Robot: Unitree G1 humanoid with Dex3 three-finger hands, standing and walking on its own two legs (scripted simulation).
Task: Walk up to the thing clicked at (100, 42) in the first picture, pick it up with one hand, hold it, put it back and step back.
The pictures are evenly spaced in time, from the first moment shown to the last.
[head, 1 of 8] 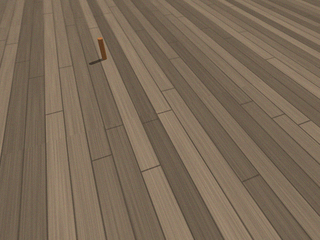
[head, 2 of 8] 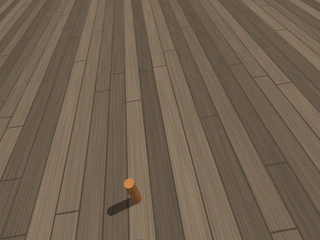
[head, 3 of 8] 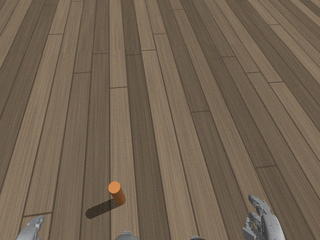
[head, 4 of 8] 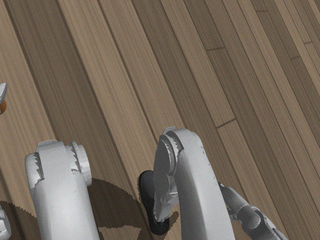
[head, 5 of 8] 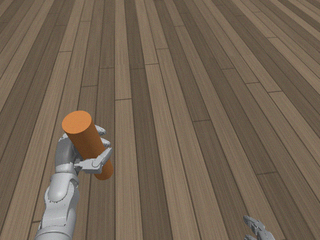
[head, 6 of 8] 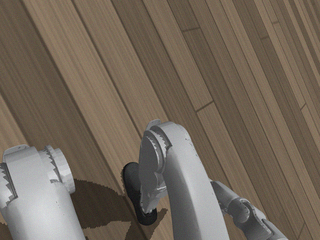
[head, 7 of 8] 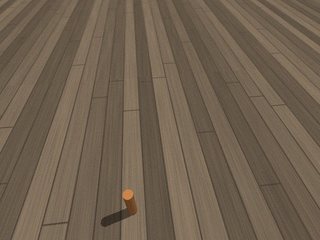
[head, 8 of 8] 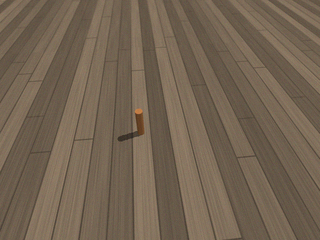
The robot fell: no
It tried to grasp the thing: yes
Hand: left
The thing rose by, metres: 0.66
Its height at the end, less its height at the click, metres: +0.00
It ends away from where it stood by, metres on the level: 0.02
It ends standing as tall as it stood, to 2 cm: yes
